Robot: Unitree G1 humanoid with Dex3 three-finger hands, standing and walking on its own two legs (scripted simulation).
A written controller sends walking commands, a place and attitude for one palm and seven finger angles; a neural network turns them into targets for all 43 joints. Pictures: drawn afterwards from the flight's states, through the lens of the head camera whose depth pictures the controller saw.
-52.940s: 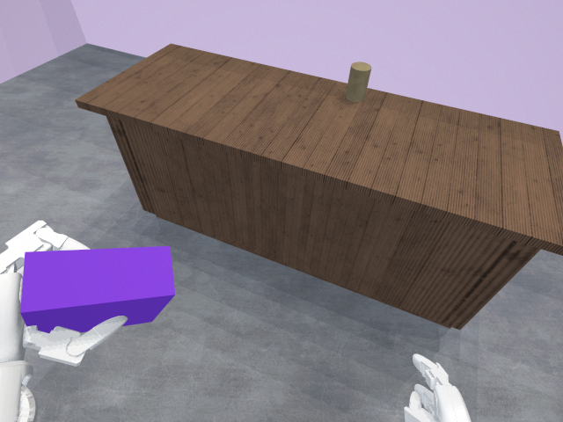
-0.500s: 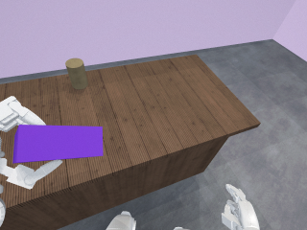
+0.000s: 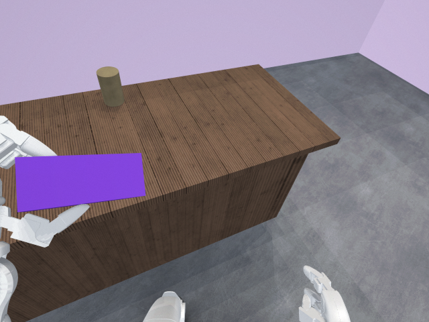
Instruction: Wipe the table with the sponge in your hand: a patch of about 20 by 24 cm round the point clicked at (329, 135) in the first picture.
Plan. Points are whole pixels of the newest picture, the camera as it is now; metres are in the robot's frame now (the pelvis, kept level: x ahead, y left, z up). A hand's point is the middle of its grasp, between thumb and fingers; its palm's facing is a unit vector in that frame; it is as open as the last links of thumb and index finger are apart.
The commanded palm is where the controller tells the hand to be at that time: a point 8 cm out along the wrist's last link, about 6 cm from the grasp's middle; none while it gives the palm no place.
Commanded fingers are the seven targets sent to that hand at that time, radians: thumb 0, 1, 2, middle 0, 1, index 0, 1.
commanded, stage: stop stepping back and stand still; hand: left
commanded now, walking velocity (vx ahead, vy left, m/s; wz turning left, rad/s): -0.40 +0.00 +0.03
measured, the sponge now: (98, 182) +0.25 +0.19 +0.19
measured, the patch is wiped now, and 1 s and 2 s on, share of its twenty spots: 1.00 1.00 1.00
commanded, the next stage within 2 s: stand and wait in 1.44 s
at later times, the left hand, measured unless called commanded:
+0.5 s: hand out of the picture +0.04 +0.22 +0.22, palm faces +0.31 -0.89 -0.34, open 9.7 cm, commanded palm +0.00 +0.28 +0.22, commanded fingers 0.00 0.10 1.30 -1.20 -1.60 -1.20 -1.60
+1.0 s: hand out of the picture -0.06 +0.20 +0.21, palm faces +0.33 -0.86 -0.39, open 9.7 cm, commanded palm -0.11 +0.25 +0.22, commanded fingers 0.00 0.10 1.30 -1.20 -1.60 -1.20 -1.60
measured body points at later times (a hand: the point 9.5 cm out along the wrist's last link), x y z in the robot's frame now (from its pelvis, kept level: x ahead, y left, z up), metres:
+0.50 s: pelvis -0.17 +0.01 +0.03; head -0.20 +0.02 +0.48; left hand +0.02 +0.27 +0.23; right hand -0.03 -0.24 -0.04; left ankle -0.20 +0.14 -0.69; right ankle -0.14 -0.07 -0.66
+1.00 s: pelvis -0.28 -0.03 +0.03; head -0.32 -0.01 +0.48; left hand -0.08 +0.25 +0.23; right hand -0.14 -0.28 -0.03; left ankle -0.30 +0.08 -0.69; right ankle -0.23 -0.09 -0.63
